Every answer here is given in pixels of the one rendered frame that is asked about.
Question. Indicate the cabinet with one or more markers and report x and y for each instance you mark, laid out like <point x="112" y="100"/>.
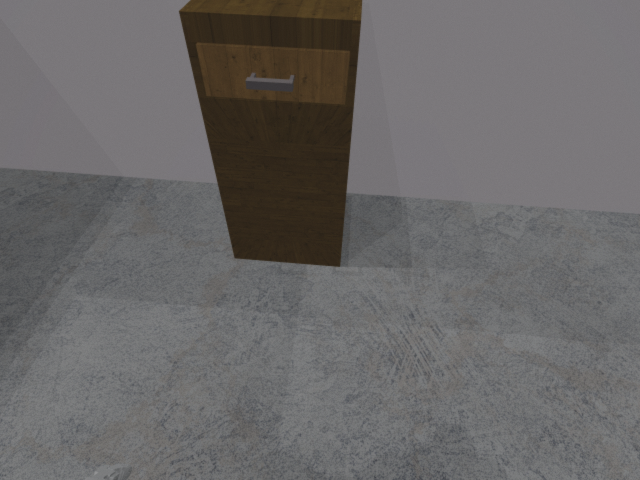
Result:
<point x="281" y="166"/>

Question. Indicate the drawer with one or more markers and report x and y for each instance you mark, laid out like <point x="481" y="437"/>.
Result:
<point x="320" y="75"/>

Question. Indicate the handle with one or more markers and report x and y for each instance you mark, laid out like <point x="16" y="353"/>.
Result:
<point x="270" y="84"/>

